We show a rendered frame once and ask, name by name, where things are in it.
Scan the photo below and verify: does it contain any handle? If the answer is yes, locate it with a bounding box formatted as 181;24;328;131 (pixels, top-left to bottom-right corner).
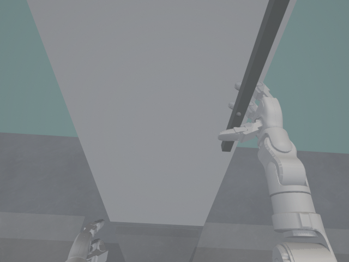
221;0;290;152

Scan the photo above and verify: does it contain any robot right upper arm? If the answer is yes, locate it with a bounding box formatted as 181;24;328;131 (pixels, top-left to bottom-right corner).
272;242;335;262

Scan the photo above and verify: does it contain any fridge door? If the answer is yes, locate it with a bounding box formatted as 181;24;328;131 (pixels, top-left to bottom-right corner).
27;0;297;226

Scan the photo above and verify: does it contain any robot left hand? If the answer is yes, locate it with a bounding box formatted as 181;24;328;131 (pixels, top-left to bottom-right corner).
68;219;109;262

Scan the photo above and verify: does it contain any right robot forearm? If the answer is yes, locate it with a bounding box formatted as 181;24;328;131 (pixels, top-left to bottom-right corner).
257;127;337;262

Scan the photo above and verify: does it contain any robot right hand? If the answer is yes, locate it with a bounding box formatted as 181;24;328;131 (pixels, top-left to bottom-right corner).
218;81;283;143

